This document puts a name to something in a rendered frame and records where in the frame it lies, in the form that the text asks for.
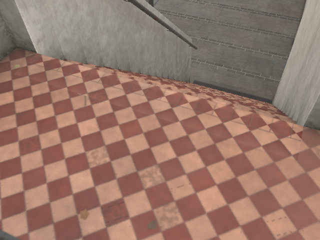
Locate stairs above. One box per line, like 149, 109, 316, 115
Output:
64, 59, 297, 124

